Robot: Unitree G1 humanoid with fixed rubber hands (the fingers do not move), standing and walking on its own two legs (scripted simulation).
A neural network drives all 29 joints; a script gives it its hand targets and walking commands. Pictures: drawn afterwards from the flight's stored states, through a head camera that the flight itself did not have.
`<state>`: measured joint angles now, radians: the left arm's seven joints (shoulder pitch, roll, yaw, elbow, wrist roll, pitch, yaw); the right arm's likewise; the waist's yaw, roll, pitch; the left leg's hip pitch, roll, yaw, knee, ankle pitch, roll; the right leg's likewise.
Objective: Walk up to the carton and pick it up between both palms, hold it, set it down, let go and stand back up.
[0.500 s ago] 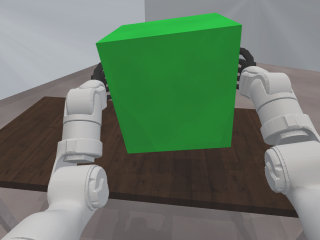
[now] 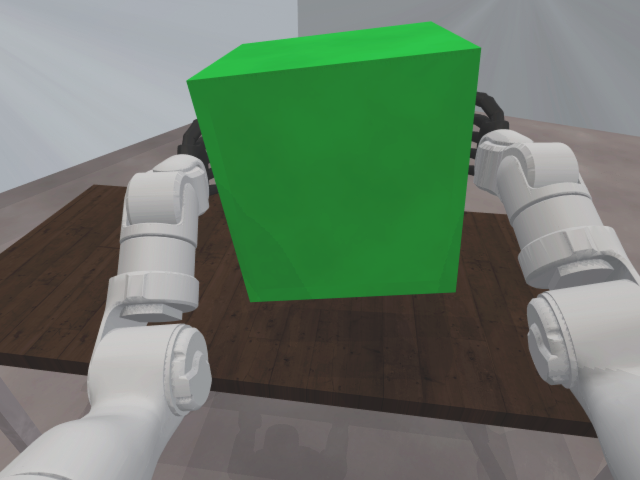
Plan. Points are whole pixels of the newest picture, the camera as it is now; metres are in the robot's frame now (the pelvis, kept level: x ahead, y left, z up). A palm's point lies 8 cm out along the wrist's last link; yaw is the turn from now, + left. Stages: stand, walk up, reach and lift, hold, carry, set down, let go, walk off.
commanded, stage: hold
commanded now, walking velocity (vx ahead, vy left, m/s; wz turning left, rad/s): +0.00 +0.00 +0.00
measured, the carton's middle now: (341, 159) +0.42 -0.01 +0.28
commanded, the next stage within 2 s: set down in 0.50 s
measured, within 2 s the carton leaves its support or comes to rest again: neither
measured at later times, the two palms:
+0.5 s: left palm (194, 175) +0.38 +0.16 +0.28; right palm (490, 151) +0.37 -0.18 +0.31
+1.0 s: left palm (202, 173) +0.43 +0.17 +0.26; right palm (469, 172) +0.40 -0.17 +0.27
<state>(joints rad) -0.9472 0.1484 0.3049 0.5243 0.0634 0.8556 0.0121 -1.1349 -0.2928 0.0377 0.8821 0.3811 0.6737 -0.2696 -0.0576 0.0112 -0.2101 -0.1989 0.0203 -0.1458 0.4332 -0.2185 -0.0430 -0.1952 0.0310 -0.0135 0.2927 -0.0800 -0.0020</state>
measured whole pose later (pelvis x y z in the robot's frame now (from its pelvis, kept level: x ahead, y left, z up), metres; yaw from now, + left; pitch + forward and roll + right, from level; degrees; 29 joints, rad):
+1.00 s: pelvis +0.03 +0.02 +0.00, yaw +1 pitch -7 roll -2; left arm -0.89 0.13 0.34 0.59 0.19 0.57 -0.05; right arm -0.98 -0.17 -0.07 0.88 0.24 0.36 -0.24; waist -0.14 -0.05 -0.08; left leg -0.02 0.00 -0.15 0.38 -0.24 -0.02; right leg 0.00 0.01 -0.01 0.22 -0.11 0.02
